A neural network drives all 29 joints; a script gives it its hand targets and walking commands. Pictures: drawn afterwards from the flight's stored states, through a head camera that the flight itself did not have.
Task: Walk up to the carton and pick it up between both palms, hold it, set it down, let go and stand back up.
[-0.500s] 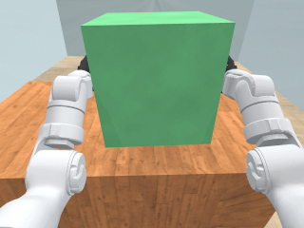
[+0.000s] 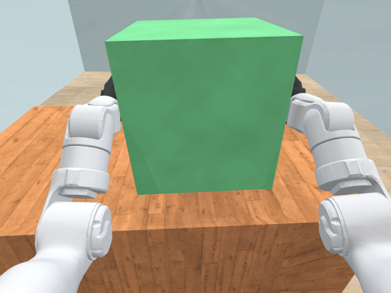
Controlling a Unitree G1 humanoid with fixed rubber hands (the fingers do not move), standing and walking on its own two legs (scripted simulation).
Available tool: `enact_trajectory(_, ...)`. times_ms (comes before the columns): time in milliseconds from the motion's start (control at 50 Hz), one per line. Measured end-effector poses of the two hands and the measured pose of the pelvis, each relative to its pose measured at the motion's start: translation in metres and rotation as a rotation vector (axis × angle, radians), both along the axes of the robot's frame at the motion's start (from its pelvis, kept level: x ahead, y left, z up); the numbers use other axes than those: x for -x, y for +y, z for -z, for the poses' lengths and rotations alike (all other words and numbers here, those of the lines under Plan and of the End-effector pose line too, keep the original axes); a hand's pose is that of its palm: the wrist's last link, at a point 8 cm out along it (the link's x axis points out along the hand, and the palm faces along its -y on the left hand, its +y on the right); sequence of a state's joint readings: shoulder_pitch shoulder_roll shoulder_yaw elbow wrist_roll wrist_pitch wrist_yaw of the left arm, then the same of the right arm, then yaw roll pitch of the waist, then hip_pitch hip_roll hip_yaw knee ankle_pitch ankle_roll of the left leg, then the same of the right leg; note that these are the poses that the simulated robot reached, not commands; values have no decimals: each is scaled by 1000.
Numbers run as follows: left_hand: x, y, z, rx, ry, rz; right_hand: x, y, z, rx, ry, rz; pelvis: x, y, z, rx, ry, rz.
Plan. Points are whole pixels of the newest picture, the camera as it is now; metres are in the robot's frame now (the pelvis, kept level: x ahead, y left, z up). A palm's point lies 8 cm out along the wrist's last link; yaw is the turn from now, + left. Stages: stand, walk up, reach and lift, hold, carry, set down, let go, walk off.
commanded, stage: hold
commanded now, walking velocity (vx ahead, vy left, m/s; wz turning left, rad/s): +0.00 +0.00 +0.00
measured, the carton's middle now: (200, 99) +0.41 +0.00 +0.29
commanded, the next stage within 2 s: none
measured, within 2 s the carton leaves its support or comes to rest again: neither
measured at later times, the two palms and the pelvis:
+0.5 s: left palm (102, 109) +0.37 +0.19 +0.29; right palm (287, 104) +0.36 -0.16 +0.30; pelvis -0.01 +0.00 +0.00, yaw +1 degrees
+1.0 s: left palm (105, 102) +0.35 +0.18 +0.31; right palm (297, 101) +0.35 -0.17 +0.31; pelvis -0.02 +0.00 +0.00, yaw -1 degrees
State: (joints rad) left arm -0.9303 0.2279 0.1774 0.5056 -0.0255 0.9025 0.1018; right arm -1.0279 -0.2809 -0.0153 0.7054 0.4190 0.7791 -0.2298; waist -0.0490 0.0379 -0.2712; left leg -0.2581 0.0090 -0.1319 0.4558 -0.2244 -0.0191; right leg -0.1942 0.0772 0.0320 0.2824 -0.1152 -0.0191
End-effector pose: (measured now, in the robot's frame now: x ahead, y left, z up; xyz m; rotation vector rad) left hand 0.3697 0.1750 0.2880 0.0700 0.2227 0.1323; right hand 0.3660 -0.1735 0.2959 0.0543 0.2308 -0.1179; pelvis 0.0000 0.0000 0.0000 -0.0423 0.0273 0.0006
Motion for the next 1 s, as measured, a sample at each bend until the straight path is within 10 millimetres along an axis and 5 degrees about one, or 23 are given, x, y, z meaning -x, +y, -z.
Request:
enact_trajectory(440, 4, 15, 1, 33, 1, -10, 1, 15, -4, 17, 5, -8, 5, -2, 0, 1, -8, -10)
enact_trajectory(740, 9, -3, -1, 33, 7, 18, 16, -3, -10, 4, 6, 28, 12, 2, 0, -2, 1, 10)
enact_trajectory(1000, 15, 1, -18, 9, -2, -9, 14, 1, -16, -2, -3, -3, 16, -1, 1, -7, 13, 10)
